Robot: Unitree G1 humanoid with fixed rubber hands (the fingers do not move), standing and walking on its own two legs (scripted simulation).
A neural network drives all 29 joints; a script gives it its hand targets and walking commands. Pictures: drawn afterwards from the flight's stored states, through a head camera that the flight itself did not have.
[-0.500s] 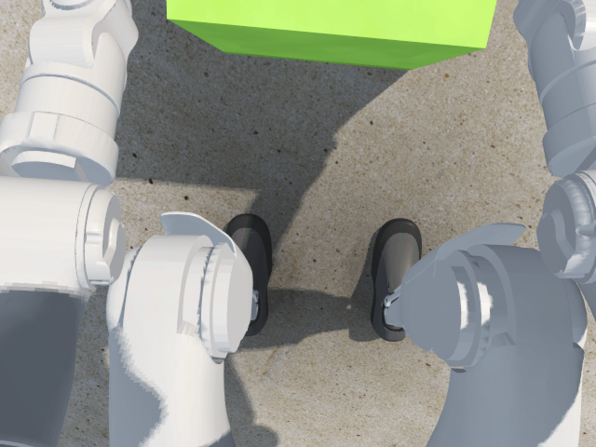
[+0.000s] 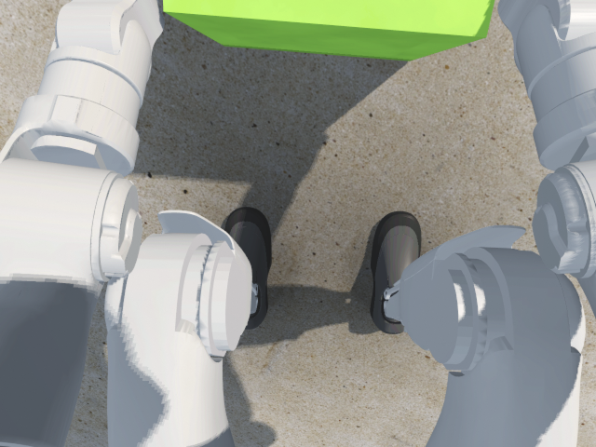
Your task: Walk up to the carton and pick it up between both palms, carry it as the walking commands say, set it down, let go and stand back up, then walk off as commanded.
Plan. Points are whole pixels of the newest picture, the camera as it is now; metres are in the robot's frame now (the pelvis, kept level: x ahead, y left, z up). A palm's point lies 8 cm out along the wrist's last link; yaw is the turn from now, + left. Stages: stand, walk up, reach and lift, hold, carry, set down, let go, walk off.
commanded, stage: reach and lift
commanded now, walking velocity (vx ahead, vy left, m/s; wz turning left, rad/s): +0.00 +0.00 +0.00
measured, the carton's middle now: out of the picture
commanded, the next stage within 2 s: none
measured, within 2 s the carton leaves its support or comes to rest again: leaves its support in 0.74 s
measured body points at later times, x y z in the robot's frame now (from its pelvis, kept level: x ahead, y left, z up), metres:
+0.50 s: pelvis +0.00 +0.00 -0.01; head +0.38 +0.02 +0.21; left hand +0.56 +0.20 -0.20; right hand +0.58 -0.15 -0.20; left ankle +0.11 +0.12 -0.32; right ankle +0.12 -0.12 -0.32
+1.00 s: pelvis -0.01 +0.00 +0.02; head +0.36 +0.03 +0.26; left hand +0.55 +0.21 -0.14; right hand +0.58 -0.13 -0.14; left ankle +0.11 +0.12 -0.32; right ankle +0.12 -0.12 -0.32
